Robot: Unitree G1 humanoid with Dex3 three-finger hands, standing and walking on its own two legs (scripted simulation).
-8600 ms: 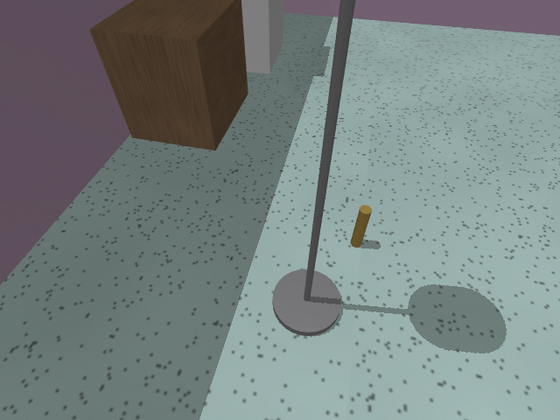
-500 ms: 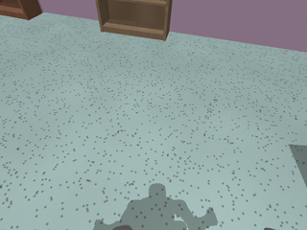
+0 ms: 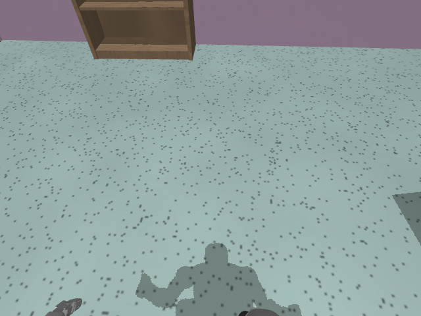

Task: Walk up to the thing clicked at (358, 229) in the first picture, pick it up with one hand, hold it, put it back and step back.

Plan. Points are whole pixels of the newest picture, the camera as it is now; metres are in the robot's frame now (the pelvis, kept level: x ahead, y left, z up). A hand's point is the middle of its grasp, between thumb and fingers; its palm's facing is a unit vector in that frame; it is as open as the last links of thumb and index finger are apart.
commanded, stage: walk up
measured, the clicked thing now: out of the picture -0.58 +0.92 -0.64
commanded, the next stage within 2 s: none
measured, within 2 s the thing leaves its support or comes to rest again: neither
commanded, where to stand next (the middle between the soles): +0.54 +0.03 m, yaw +2 degrees
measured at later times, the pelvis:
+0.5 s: pelvis +0.19 +0.04 +0.00, yaw +1 degrees
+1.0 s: pelvis +0.40 -0.02 +0.00, yaw +21 degrees
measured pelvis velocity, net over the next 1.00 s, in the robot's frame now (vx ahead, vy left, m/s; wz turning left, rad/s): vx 0.40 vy -0.02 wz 0.37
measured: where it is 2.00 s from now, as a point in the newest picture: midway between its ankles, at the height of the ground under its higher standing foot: (228, 247)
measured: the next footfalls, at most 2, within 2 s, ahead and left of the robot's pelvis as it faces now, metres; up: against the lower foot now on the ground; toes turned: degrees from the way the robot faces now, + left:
left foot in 0.40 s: +0.29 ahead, +0.15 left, +0.00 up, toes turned +7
right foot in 0.92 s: +0.54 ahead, -0.10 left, +0.00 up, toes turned +21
